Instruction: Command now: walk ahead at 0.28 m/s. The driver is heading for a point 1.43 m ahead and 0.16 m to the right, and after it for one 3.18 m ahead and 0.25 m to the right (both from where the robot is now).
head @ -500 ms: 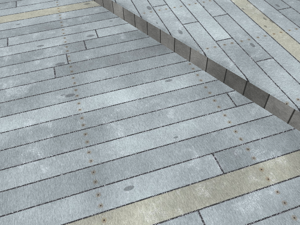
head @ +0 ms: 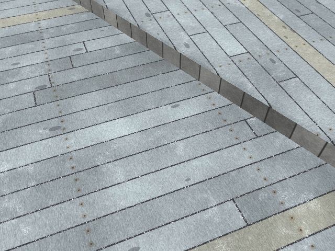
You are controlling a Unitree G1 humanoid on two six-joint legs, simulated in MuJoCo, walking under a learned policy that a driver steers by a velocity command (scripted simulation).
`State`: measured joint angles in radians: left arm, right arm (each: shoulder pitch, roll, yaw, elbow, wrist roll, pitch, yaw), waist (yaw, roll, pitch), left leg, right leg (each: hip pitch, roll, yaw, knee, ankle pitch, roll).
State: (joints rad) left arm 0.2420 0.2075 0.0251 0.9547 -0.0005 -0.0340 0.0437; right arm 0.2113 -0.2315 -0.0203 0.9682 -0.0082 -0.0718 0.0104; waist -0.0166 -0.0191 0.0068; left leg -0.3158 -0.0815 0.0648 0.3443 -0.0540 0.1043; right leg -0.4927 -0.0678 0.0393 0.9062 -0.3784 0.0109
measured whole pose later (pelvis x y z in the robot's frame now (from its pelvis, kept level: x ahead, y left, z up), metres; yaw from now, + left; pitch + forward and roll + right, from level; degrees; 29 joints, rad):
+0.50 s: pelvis +0.13 -0.04 +0.01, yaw +1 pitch +3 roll +1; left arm 0.50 0.16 0.04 1.05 0.00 -0.10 0.01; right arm 0.09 -0.26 -0.06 0.91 0.02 -0.07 0.01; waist 0.08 0.04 -0.04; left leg -0.70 0.08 -0.02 0.76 0.04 0.03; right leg -0.02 -0.01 -0.03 0.18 -0.22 -0.03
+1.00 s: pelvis +0.39 +0.04 +0.01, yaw +1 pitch +1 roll +1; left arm 0.13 0.25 0.08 0.89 -0.01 -0.09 0.02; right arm 0.35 -0.21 -0.05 1.03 0.00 -0.09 0.01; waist -0.05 -0.04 -0.01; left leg -0.09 -0.07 0.07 0.24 -0.19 0.07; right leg -0.71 -0.15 0.03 0.93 -0.06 -0.03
